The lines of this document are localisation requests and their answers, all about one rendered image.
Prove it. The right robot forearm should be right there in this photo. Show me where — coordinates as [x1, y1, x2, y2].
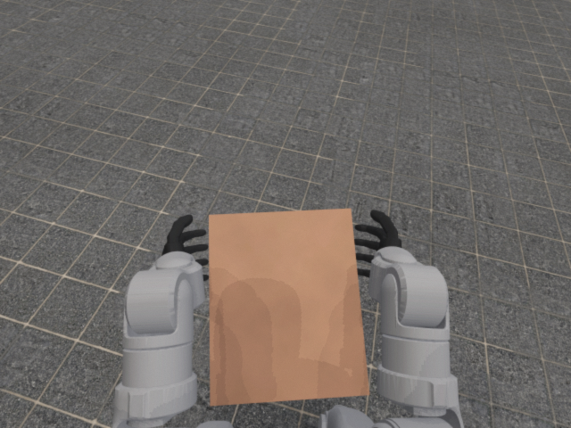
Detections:
[368, 246, 464, 428]

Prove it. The carton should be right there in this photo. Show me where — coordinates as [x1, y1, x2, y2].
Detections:
[209, 209, 369, 406]

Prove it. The left robot forearm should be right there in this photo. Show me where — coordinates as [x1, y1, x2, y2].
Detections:
[112, 251, 205, 428]

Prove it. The right robot hand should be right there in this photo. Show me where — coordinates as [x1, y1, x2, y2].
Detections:
[354, 210, 402, 278]

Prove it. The left robot hand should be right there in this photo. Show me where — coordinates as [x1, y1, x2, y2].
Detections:
[162, 214, 209, 281]

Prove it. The robot right thigh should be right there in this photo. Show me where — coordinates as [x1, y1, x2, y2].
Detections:
[318, 407, 374, 428]

